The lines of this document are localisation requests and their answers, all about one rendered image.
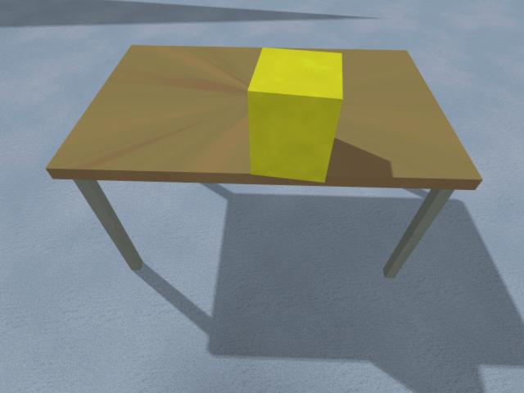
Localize carton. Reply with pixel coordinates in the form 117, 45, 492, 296
247, 47, 343, 183

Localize table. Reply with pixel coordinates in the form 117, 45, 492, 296
45, 45, 483, 278

